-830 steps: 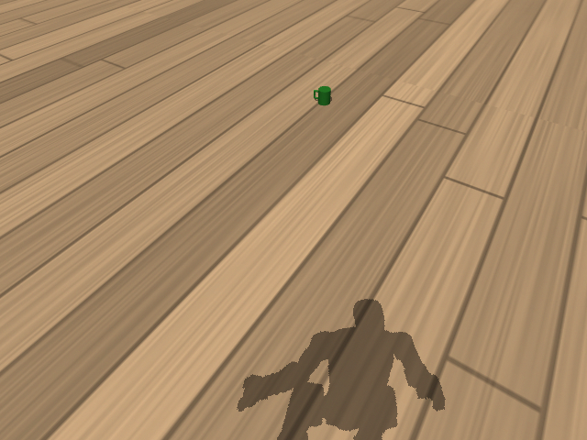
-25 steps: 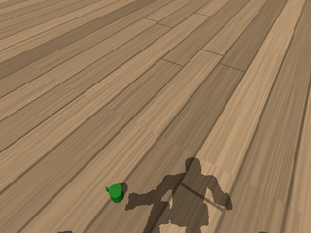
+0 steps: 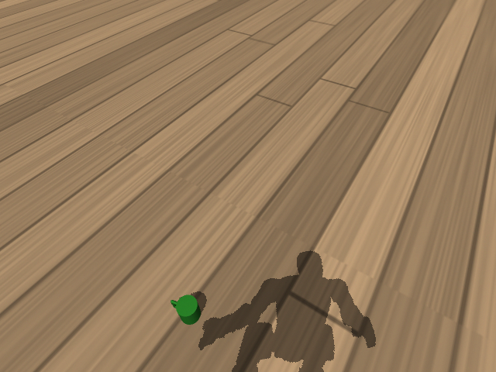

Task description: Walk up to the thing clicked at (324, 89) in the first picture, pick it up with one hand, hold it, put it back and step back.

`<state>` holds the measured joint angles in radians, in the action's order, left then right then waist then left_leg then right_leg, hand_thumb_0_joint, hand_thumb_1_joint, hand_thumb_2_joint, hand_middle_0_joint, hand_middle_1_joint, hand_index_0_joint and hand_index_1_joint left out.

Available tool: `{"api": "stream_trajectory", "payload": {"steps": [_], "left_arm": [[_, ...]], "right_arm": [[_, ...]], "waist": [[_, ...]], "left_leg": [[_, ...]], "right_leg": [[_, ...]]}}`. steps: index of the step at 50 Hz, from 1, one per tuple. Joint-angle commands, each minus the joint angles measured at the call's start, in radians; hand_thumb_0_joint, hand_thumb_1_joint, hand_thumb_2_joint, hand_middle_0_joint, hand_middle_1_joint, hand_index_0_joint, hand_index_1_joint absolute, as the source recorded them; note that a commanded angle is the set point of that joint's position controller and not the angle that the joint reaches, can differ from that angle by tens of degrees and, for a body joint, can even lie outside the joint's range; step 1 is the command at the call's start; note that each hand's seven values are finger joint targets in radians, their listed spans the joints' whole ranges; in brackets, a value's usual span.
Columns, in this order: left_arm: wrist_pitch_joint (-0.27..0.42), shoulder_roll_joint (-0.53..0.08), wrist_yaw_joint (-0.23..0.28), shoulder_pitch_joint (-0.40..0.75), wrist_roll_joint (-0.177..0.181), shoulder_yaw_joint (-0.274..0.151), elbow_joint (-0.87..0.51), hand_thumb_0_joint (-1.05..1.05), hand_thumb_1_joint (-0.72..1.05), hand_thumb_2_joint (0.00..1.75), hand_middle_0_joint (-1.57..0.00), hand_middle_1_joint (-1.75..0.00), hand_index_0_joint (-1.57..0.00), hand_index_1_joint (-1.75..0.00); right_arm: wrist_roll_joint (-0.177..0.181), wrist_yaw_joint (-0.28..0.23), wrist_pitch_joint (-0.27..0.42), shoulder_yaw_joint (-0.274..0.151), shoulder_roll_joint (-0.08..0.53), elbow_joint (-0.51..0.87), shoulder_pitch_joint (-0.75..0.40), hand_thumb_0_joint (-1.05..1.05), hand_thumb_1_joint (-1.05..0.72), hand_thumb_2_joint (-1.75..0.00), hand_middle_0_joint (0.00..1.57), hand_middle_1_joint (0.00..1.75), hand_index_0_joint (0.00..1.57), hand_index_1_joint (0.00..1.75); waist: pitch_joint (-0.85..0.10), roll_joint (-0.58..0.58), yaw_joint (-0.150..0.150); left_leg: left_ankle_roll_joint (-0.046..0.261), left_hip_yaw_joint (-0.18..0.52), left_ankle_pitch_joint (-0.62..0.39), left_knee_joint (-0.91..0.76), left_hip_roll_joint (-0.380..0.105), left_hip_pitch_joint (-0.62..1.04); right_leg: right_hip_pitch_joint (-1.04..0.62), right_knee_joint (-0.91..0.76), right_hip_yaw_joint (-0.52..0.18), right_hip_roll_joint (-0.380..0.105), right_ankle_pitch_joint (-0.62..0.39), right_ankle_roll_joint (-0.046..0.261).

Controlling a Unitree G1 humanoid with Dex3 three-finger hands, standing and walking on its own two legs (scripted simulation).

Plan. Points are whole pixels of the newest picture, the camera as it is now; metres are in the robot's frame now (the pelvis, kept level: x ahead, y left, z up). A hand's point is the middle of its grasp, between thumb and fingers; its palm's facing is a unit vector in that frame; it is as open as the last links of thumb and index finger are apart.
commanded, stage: walk up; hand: left
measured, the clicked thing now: (184, 308) +0.47 +0.30 -0.73
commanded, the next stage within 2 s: stand in 0.52 s
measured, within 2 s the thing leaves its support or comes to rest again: neither
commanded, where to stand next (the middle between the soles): +0.05 -0.02 m, yaw +0 degrees
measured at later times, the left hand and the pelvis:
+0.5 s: hand out of the picture +0.10 +0.24 -0.16, palm faces +0.00 -0.94 -0.33, open 7.3 cm; pelvis +0.01 -0.01 +0.00, yaw +0 degrees
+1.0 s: hand out of the picture +0.09 +0.25 -0.16, palm faces -0.02 -0.94 -0.35, open 7.3 cm; pelvis +0.02 -0.01 +0.00, yaw +0 degrees
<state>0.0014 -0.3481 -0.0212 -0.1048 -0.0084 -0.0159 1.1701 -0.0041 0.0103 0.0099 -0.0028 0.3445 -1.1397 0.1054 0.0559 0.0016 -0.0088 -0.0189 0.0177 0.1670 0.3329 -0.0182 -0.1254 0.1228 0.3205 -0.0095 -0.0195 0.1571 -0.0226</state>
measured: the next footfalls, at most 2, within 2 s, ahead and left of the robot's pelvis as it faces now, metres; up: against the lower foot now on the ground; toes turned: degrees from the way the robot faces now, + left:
none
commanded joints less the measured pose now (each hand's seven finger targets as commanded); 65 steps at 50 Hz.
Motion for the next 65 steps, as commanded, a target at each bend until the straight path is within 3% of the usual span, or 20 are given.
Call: {"api": "stream_trajectory", "payload": {"steps": [1, 14, 25, 30, 35, 65], "left_arm": [[0.028, -0.205, 0.018, 0.058, 0.001, -0.038, -0.068, 0.0, 0.9, 0.9, -0.2, -0.3, -0.2, -0.3], [0.023, -0.201, 0.026, 0.057, 0.002, -0.042, -0.069, 0.0, 0.9, 0.9, -0.2, -0.3, -0.2, -0.3], [0.023, -0.201, 0.025, 0.07, 0.001, -0.042, -0.08, 0.0, 0.9, 0.9, -0.2, -0.3, -0.2, -0.3], [0.03, -0.212, 0.026, 0.051, -0.004, -0.038, -0.084, 0.0, 0.9, 0.9, -0.2, -0.3, -0.2, -0.3], [0.032, -0.211, 0.027, 0.047, -0.003, -0.035, -0.093, 0.0, 0.9, 0.9, -0.2, -0.3, -0.2, -0.3], [0.03, -0.224, 0.029, 0.018, -0.001, -0.027, -0.098, 0.0, 0.9, 0.9, -0.2, -0.3, -0.2, -0.3]], "right_arm": [[0.001, -0.013, 0.026, -0.042, 0.218, 0.065, -0.05, 0.0, -0.9, -0.9, 0.2, 0.3, 0.2, 0.3], [0.002, -0.019, 0.023, -0.045, 0.215, 0.06, -0.039, 0.0, -0.9, -0.9, 0.2, 0.3, 0.2, 0.3], [0.0, -0.019, 0.022, -0.044, 0.214, 0.069, -0.049, 0.0, -0.9, -0.9, 0.2, 0.3, 0.2, 0.3], [-0.007, -0.018, 0.021, -0.04, 0.219, 0.075, -0.051, 0.0, -0.9, -0.9, 0.2, 0.3, 0.2, 0.3], [-0.006, -0.017, 0.024, -0.039, 0.225, 0.081, -0.048, 0.0, -0.9, -0.9, 0.2, 0.3, 0.2, 0.3], [-0.004, -0.015, 0.017, -0.036, 0.223, 0.081, -0.029, 0.0, -0.9, -0.9, 0.2, 0.3, 0.2, 0.3]], "waist": [[-0.09, -0.004, 0.008], [-0.102, -0.004, 0.01], [-0.095, 0.001, 0.009], [-0.076, 0.009, 0.005], [-0.113, 0.004, 0.005], [-0.075, 0.005, 0.008]], "left_leg": [[0.043, 0.081, -0.032, -0.064, -0.097, 0.006], [0.041, 0.074, -0.143, -0.054, -0.107, 0.023], [0.038, 0.07, -0.144, -0.059, -0.104, 0.018], [0.033, 0.076, -0.105, -0.058, -0.109, 0.007], [0.037, 0.076, -0.171, -0.045, -0.117, 0.041], [0.036, 0.077, -0.105, -0.056, -0.108, 0.027]], "right_leg": [[-0.02, -0.064, -0.084, -0.099, -0.04, 0.035], [-0.044, -0.043, -0.07, -0.101, -0.127, 0.037], [-0.056, -0.044, -0.074, -0.103, -0.153, 0.035], [-0.04, -0.057, -0.078, -0.108, -0.111, 0.037], [-0.053, -0.038, -0.073, -0.111, -0.165, 0.039], [-0.021, -0.048, -0.077, -0.105, -0.1, 0.043]]}}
